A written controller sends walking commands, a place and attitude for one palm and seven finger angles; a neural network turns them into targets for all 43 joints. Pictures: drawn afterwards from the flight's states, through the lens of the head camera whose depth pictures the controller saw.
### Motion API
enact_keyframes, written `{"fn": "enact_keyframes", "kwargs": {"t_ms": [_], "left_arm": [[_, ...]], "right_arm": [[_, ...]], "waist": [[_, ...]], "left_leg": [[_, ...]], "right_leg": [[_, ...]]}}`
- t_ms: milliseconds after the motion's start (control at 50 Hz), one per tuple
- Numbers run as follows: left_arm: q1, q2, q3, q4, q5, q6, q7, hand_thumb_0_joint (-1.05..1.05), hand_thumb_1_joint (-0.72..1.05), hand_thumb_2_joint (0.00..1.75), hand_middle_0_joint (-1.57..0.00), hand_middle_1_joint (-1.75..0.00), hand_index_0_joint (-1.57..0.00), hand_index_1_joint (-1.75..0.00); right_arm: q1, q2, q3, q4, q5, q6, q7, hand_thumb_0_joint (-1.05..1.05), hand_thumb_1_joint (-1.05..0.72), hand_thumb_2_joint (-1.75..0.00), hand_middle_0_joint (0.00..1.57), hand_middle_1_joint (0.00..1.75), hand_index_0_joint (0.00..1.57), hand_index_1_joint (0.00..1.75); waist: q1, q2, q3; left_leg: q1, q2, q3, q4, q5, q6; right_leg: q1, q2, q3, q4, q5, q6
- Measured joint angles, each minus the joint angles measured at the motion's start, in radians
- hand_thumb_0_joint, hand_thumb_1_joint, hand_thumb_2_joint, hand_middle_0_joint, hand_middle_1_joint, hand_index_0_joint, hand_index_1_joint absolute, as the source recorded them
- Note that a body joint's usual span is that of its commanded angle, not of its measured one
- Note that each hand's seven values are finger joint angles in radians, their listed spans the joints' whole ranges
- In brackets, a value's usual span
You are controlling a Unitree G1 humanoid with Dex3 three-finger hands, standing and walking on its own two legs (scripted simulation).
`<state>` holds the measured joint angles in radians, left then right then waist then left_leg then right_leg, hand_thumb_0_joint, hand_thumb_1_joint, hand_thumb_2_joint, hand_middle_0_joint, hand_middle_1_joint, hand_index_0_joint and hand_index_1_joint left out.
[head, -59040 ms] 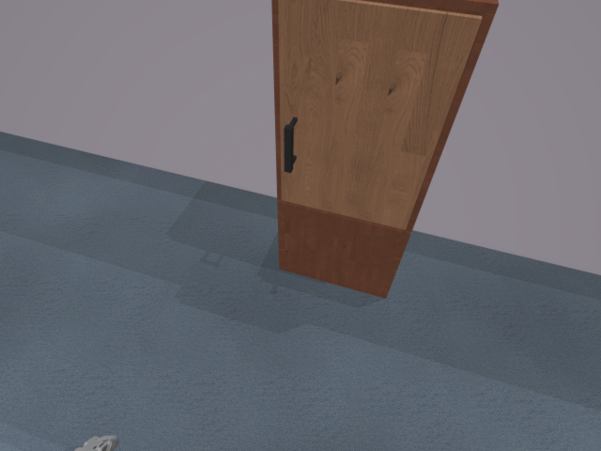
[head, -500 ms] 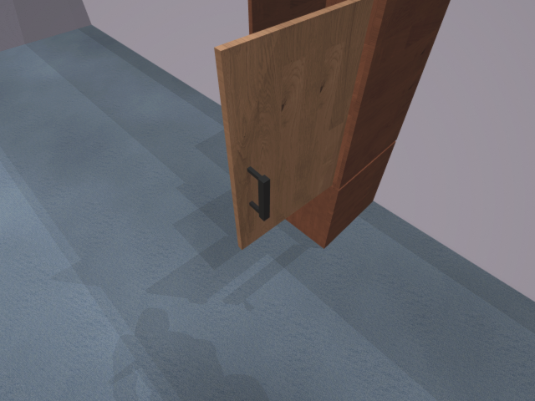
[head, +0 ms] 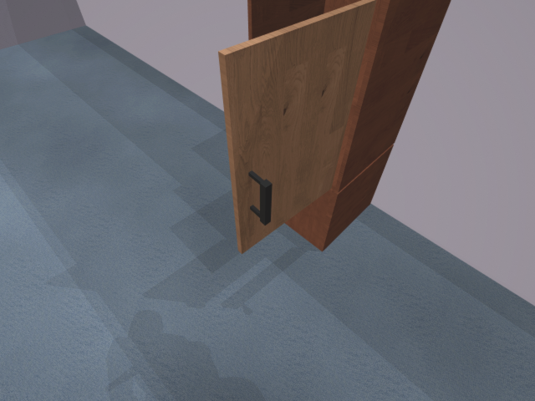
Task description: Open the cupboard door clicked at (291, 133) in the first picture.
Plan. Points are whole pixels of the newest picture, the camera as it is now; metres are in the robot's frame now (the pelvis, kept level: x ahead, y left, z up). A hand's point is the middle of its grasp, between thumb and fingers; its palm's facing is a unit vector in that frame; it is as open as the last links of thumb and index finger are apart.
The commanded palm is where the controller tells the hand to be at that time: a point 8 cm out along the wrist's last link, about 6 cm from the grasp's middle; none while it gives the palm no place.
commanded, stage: look to check the result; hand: left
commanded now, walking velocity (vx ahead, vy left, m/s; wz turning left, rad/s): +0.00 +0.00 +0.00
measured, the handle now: (259, 198) +0.57 +0.05 -0.11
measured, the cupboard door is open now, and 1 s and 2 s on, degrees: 86 86 86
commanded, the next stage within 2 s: stand and wait in 0.48 s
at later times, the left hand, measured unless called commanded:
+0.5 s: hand out of the picture +0.03 +0.19 -0.17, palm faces +0.00 -0.97 -0.22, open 7.4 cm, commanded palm none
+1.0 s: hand out of the picture +0.05 +0.21 -0.17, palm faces -0.01 -0.96 -0.26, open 7.4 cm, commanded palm none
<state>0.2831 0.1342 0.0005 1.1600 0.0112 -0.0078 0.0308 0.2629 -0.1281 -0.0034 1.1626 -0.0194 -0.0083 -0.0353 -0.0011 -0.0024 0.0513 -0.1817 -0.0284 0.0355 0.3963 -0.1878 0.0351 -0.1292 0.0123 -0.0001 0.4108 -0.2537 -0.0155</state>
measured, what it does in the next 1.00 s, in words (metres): stands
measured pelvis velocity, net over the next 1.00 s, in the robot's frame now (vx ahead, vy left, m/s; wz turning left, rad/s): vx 0.01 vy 0.00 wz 0.00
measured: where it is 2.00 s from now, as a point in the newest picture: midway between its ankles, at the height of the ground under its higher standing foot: outside the picture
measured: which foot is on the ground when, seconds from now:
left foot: down 0.00-1.00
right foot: down 0.00-1.00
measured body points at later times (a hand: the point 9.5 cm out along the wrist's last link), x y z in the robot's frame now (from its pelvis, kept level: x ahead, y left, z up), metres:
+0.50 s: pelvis +0.01 +0.00 +0.00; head +0.02 +0.00 +0.45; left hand +0.03 +0.24 -0.15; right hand +0.03 -0.24 -0.16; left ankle +0.02 +0.10 -0.74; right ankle -0.02 -0.11 -0.74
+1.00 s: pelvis +0.01 +0.00 +0.00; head +0.03 +0.00 +0.45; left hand +0.06 +0.26 -0.15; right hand +0.06 -0.27 -0.15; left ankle +0.02 +0.10 -0.74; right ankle -0.02 -0.11 -0.74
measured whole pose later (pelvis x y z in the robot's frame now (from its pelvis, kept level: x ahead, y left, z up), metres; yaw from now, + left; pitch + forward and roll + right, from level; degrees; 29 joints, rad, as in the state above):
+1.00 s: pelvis +0.01 +0.00 +0.00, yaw +0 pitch -2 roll +0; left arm 0.17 0.25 0.00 1.15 0.01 -0.02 0.01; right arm 0.15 -0.24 -0.01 1.16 -0.02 -0.01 -0.02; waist 0.00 0.00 0.06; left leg -0.12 -0.03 0.03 0.33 -0.17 0.03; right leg -0.06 0.02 0.00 0.33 -0.23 -0.02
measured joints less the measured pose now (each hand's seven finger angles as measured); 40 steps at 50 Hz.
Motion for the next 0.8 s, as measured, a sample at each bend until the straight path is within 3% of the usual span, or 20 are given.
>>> {"fn": "enact_keyframes", "kwargs": {"t_ms": [800], "left_arm": [[-0.103, 0.102, 0.004, -0.014, 0.000, -0.009, -0.015, 0.00, 0.91, 0.90, -0.20, -0.29, -0.20, -0.30]], "right_arm": [[-0.096, -0.103, -0.003, -0.004, 0.000, -0.005, 0.013, 0.00, -0.91, -0.90, 0.20, 0.30, 0.20, 0.30]], "waist": [[-0.002, -0.002, 0.007]], "left_leg": [[0.051, 0.000, -0.002, -0.060, 0.012, -0.003]], "right_leg": [[0.056, 0.001, 0.000, -0.071, 0.018, -0.001]]}}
